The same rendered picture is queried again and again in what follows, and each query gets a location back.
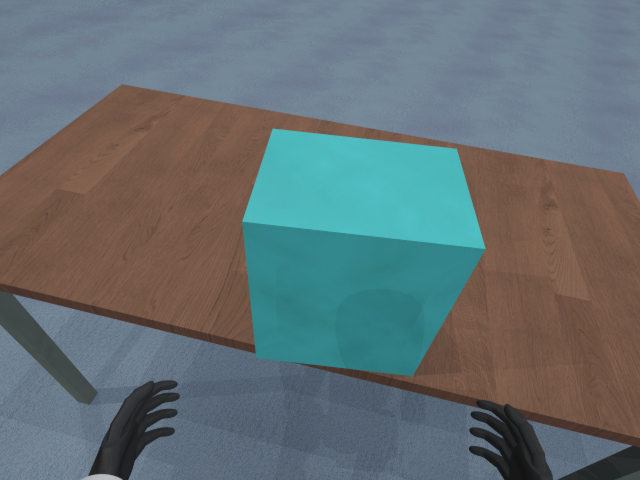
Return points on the carton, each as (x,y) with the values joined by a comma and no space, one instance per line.
(356,249)

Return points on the table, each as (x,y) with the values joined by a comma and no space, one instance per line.
(134,211)

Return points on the robot right hand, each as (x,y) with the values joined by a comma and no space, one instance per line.
(522,455)

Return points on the robot left hand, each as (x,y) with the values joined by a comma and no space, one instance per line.
(126,437)

